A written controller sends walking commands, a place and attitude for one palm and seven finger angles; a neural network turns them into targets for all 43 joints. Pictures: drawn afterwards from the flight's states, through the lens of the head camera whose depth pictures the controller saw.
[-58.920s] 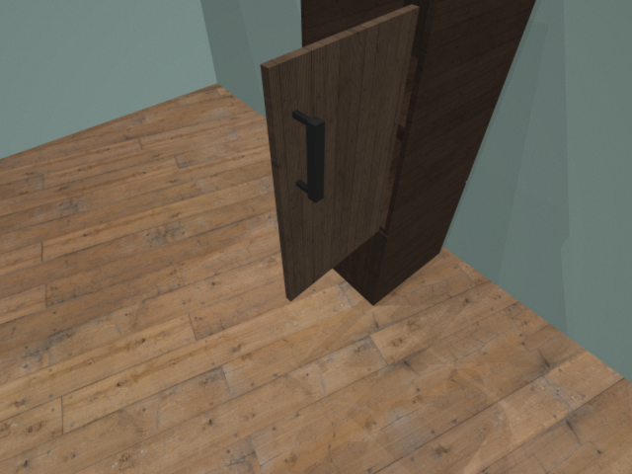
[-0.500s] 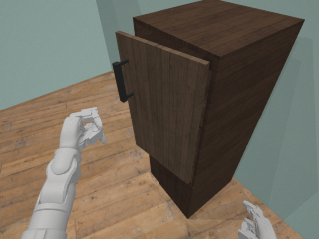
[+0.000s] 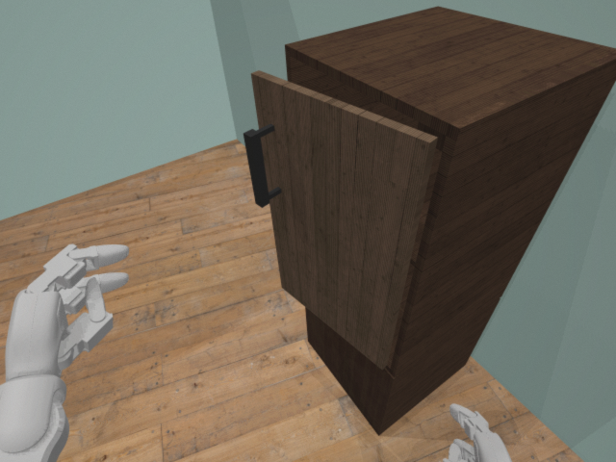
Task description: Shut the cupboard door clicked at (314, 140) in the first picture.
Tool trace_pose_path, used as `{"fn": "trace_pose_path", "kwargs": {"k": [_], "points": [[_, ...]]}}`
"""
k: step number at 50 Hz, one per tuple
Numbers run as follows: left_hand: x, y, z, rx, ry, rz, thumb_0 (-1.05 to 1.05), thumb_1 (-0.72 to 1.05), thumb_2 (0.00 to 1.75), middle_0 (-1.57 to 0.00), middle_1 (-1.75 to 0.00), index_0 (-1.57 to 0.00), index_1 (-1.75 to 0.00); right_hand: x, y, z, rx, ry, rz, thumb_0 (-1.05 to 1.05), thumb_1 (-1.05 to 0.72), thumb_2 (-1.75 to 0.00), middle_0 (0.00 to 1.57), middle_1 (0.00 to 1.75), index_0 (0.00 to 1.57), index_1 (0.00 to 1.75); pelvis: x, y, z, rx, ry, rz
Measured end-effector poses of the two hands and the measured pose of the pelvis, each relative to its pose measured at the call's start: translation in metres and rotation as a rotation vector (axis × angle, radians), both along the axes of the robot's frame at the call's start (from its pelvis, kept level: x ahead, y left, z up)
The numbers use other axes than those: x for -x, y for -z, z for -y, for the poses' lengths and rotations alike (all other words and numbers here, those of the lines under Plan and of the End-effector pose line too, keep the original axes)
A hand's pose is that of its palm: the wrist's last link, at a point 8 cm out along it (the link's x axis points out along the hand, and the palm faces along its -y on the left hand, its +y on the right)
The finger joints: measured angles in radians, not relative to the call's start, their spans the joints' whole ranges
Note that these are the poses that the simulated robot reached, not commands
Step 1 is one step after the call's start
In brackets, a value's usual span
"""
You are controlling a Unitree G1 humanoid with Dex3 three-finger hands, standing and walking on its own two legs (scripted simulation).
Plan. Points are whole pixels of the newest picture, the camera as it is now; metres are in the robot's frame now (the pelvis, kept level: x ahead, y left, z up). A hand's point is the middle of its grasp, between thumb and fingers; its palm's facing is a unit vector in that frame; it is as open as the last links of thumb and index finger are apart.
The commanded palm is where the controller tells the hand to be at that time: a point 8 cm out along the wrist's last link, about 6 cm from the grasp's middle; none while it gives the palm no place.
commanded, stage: draw the hand back to the body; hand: left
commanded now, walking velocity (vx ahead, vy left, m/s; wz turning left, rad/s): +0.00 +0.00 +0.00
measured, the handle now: (265, 166) +0.60 +0.15 +0.08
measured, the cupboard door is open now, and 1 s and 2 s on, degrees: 11 11 11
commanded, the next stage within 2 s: step back with the hand held close in 0.50 s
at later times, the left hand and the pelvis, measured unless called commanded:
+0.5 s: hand (76, 339) +0.18 +0.25 +0.16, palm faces +0.45 -0.80 -0.39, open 7.4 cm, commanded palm +0.14 +0.29 +0.17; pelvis +0.00 -0.01 +0.00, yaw +0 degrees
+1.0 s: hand (63, 338) +0.18 +0.26 +0.16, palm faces +0.35 -0.79 -0.51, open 7.4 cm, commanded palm +0.12 +0.31 +0.17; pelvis -0.03 +0.01 -0.01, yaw -1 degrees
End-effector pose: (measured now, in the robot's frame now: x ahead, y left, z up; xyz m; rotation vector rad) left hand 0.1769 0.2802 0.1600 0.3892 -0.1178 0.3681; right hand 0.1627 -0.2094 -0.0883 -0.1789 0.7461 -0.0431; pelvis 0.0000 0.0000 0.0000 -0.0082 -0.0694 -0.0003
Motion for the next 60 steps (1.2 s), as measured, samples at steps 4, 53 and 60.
{"fn": "trace_pose_path", "kwargs": {"k": [4, 53, 60], "points": [[0.017, -0.008, -0.011, -0.046, -0.048, 0.004, 0.01, 0.89, 0.89, -0.50, -0.62, -0.50, -0.61, 0.000, 0.000, 0.007, 0.014, 0.013, 0.003, 0.02, -0.91, -0.90, 0.20, 0.30, 0.20, 0.30, -0.002, 0.000, 0.000, 0.002, -0.001, -0.001], [0.041, -0.023, -0.030, -0.208, 0.029, 0.046, 0.01, 0.89, 0.89, -0.22, -0.30, -0.22, -0.30, 0.044, -0.012, 0.030, 0.099, 0.178, -0.008, 0.01, -0.91, -0.90, 0.20, 0.30, 0.20, 0.30, 0.035, 0.008, -0.014, 0.010, 0.028, -0.078], [0.079, -0.010, -0.048, -0.179, -0.006, 0.076, 0.01, 0.89, 0.89, -0.22, -0.30, -0.21, -0.30, 0.074, -0.016, 0.016, 0.125, 0.155, 0.022, 0.01, -0.91, -0.90, 0.20, 0.30, 0.20, 0.30, 0.065, 0.013, -0.026, 0.025, 0.021, -0.064]]}}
